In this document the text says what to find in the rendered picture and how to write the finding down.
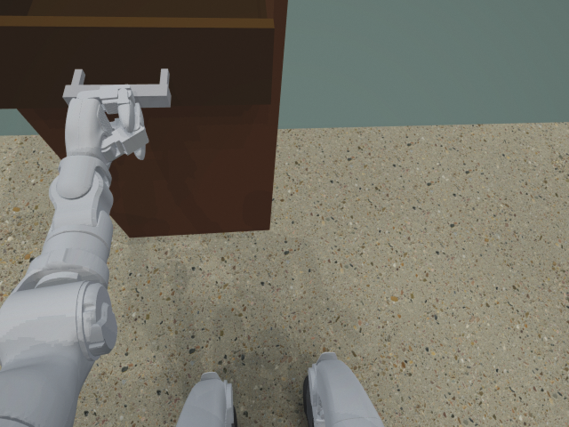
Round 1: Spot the cabinet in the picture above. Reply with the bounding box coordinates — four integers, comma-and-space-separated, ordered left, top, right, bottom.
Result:
17, 0, 288, 238

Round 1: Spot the robot left hand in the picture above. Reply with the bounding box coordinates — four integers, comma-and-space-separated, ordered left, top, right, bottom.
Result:
65, 85, 149, 169

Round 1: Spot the robot right shin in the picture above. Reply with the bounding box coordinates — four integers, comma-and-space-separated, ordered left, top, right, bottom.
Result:
312, 352, 337, 427

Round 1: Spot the right robot thigh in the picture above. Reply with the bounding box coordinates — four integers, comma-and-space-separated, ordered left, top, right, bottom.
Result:
309, 359, 384, 427

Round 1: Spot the robot left upper arm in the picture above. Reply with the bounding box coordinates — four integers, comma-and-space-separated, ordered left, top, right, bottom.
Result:
0, 280, 117, 427

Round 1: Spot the handle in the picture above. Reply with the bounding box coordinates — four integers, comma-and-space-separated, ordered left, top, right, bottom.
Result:
62, 68, 172, 108

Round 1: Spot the robot left forearm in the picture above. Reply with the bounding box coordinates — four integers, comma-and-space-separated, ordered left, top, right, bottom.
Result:
0, 155, 114, 366

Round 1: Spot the drawer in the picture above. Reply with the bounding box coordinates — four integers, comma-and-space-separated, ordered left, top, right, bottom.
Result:
0, 0, 275, 109

